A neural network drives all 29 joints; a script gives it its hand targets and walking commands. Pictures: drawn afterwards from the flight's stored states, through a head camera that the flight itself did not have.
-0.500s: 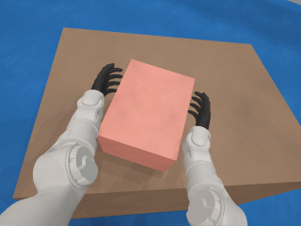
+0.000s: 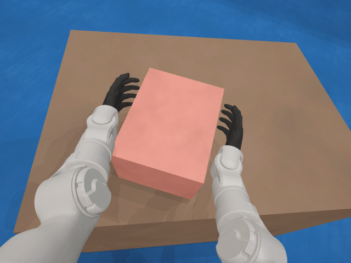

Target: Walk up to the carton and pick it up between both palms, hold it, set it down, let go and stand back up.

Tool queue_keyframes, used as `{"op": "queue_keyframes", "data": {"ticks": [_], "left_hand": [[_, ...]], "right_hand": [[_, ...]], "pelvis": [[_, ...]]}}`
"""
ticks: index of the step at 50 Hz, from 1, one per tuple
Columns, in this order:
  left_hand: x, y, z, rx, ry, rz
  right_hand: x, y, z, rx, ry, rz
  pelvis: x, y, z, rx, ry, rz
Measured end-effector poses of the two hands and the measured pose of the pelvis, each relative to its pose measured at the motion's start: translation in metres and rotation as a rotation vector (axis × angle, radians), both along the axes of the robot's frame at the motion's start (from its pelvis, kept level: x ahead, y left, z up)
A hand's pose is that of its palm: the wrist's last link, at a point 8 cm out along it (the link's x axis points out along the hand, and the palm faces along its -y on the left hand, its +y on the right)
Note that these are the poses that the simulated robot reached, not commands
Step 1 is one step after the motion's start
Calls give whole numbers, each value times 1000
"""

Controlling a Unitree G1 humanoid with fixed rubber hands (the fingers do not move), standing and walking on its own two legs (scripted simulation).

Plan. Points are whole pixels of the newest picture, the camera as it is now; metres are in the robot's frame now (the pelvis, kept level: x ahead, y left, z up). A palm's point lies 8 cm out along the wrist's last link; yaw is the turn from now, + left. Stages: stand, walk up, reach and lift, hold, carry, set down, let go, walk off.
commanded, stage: set down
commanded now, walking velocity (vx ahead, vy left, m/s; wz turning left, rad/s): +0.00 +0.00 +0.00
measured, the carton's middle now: (170, 134) +0.44 +0.00 -0.01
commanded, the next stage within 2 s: none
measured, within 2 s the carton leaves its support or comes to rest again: neither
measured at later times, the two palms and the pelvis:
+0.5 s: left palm (115, 105) +0.48 +0.14 +0.04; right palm (230, 144) +0.39 -0.14 +0.03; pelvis +0.00 +0.01 -0.01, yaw -1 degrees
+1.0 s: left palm (116, 105) +0.48 +0.13 +0.04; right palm (230, 145) +0.39 -0.14 +0.03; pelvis -0.01 +0.02 -0.01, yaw -2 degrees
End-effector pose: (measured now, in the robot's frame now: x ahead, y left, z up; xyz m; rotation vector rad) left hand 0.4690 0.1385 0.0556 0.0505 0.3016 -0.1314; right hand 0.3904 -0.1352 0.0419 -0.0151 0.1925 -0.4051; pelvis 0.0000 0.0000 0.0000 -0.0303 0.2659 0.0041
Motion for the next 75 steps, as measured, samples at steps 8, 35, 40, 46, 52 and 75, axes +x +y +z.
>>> {"op": "queue_keyframes", "data": {"ticks": [8, 35, 40, 46, 52, 75], "left_hand": [[2, 0, -2, -6, 2, -13], [11, -3, -10, 28, 4, -63], [10, -4, -10, 25, 3, -68], [13, -4, -12, 16, 15, -73], [13, -3, -13, 3, 11, -76], [10, 8, -19, -18, 29, -1]], "right_hand": [[-1, 0, -3, -3, -5, -13], [-2, -1, -15, -4, -36, -34], [-3, -1, -15, -5, -35, -38], [-2, -2, -16, -20, -19, -38], [-2, -2, -16, -25, -18, -40], [-4, -6, -28, 20, 37, 41]], "pelvis": [[0, -1, -1, -2, 7, 2], [-3, 15, -8, -19, 61, -15], [-6, 16, -9, -21, 59, -19], [-8, 17, -10, -23, 57, -19], [-6, 19, -11, -26, 67, -21], [-6, 15, -11, -16, 41, -55]]}}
